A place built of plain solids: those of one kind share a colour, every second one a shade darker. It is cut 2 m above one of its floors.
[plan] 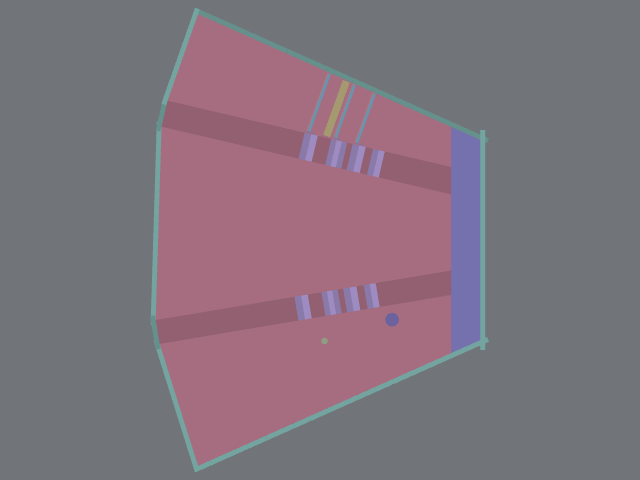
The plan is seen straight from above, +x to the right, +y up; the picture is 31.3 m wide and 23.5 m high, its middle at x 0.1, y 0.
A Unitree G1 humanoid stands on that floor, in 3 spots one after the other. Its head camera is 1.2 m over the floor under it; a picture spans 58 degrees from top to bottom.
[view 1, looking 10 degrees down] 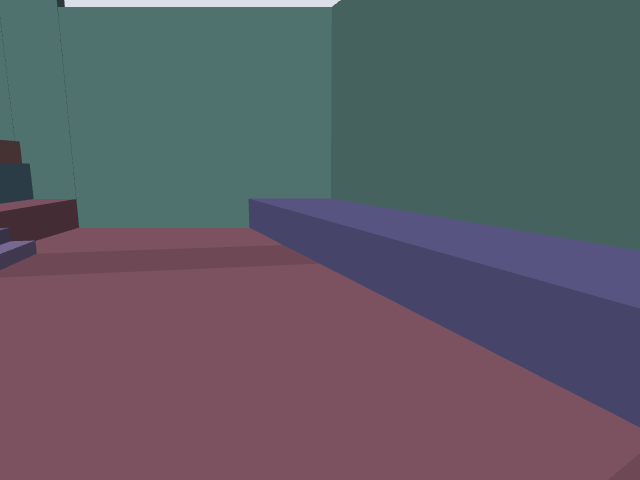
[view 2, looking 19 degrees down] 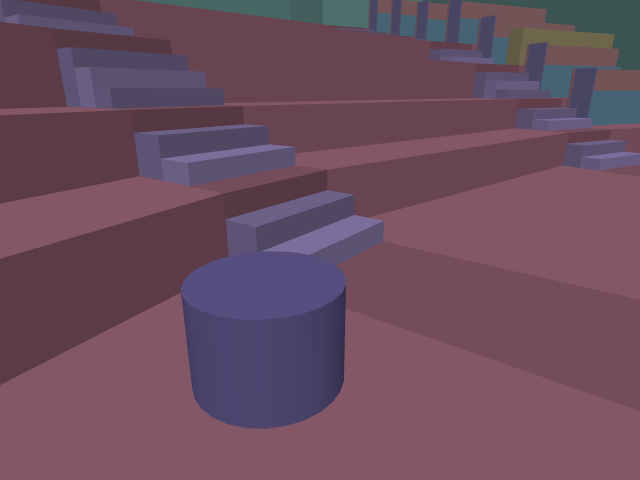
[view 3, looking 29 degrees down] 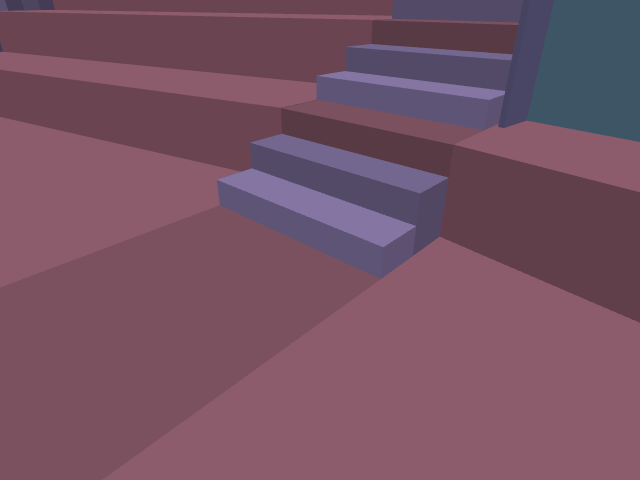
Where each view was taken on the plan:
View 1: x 4.44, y -2.47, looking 66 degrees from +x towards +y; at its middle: stage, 5.22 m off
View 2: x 4.98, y -4.86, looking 137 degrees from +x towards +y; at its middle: tread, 3.13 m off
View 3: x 4.96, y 4.93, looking -151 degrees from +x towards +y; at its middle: tread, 2.33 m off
